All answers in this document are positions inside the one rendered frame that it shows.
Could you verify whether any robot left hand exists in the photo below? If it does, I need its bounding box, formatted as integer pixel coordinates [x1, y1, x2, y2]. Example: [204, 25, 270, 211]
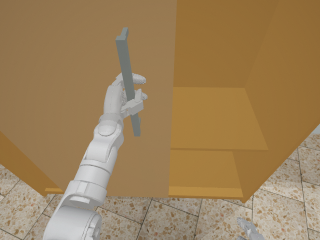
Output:
[103, 73, 148, 120]

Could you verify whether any left robot forearm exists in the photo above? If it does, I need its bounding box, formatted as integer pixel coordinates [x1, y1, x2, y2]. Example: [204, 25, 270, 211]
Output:
[42, 113, 124, 240]

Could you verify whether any robot right hand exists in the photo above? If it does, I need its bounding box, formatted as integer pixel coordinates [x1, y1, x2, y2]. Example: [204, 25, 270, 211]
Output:
[236, 217, 265, 240]

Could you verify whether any handle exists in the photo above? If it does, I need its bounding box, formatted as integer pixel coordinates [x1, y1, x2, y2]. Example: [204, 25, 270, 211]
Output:
[115, 27, 141, 137]

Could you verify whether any left robot upper arm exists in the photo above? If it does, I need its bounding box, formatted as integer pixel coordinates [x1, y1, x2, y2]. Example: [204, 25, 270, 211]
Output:
[44, 205, 102, 240]

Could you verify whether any wardrobe door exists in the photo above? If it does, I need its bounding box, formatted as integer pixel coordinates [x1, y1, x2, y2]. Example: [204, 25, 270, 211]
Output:
[0, 131, 59, 188]
[0, 0, 177, 198]

